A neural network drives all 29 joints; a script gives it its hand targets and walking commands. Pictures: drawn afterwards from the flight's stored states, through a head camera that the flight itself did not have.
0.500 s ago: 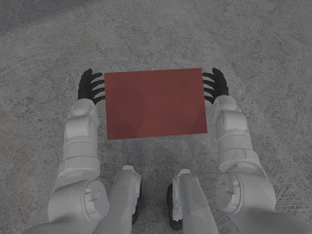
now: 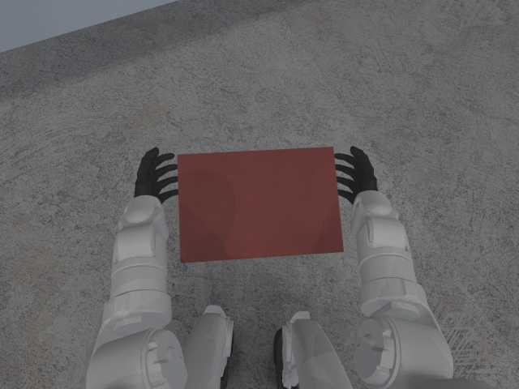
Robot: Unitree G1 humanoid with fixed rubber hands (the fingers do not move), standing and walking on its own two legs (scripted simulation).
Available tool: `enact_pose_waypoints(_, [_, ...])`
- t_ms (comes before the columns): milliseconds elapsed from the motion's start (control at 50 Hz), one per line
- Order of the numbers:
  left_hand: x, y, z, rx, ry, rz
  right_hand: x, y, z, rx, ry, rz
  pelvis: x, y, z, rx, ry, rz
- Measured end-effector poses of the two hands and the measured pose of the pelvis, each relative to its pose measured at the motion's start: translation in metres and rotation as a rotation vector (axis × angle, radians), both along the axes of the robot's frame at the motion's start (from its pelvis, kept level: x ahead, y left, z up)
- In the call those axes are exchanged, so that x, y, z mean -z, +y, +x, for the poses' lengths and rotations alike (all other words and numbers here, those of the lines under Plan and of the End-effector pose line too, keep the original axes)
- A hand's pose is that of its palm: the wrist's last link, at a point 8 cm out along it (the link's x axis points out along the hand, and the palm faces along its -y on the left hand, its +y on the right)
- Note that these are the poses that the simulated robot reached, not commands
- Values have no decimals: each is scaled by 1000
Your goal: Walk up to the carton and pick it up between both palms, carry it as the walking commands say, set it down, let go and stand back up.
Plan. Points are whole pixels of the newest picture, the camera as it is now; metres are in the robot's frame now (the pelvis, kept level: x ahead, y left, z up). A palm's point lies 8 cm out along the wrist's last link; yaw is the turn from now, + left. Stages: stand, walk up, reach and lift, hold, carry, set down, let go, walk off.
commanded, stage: reach and lift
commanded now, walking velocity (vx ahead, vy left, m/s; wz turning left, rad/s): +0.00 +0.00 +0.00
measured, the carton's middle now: (257, 207) +0.41 +0.01 -0.13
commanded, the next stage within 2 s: none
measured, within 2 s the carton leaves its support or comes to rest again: neither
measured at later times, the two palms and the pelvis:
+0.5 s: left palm (134, 195) +0.37 +0.18 +0.03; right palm (386, 188) +0.39 -0.16 +0.03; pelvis +0.02 +0.00 +0.06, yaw +0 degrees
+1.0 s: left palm (111, 190) +0.34 +0.18 +0.10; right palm (419, 181) +0.37 -0.16 +0.11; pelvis +0.03 +0.00 +0.11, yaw +0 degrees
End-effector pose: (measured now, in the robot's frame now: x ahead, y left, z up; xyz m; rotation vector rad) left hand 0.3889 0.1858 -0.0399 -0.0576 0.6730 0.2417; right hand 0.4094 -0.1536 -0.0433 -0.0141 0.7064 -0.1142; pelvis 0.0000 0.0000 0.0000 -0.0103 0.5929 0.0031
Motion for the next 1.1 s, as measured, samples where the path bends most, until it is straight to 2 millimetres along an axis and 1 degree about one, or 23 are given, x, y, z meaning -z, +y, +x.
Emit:
enact_pose_waypoints(320, [-44, -1, -14, 1, 3, 1, -48, -1, -13, -2, -8, 2, -41, 1, 10, -3, -91, 1])
enact_pose_waypoints(620, [-84, -6, -28, 19, 15, 12, -94, -7, -26, -5, -20, -3, -75, 1, 20, 0, -200, 6])
enact_pose_waypoints(880, [-123, -7, -39, 24, 8, 22, -134, -8, -38, -13, -40, -10, -98, 0, 29, 4, -335, 11])
enact_pose_waypoints(1100, [-156, -6, -48, 19, -9, 32, -164, -7, -47, -22, -56, -20, -111, 0, 35, 9, -463, 13])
